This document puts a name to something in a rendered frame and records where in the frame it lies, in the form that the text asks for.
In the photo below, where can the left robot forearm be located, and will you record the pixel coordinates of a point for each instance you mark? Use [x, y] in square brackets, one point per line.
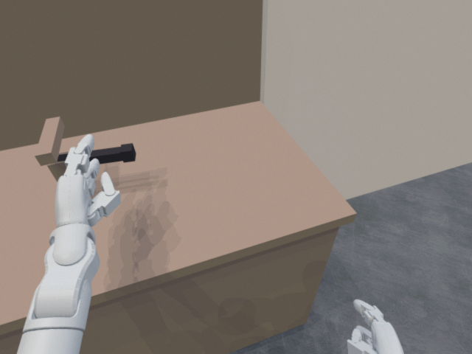
[60, 305]

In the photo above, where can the robot right hand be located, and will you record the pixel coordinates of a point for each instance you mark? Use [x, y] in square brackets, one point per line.
[381, 340]

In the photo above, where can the robot left hand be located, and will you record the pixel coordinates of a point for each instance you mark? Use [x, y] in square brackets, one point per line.
[75, 188]

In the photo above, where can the counter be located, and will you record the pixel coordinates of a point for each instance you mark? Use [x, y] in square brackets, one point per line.
[225, 225]

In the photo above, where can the tap lever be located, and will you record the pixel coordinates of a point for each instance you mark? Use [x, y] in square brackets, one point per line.
[125, 153]

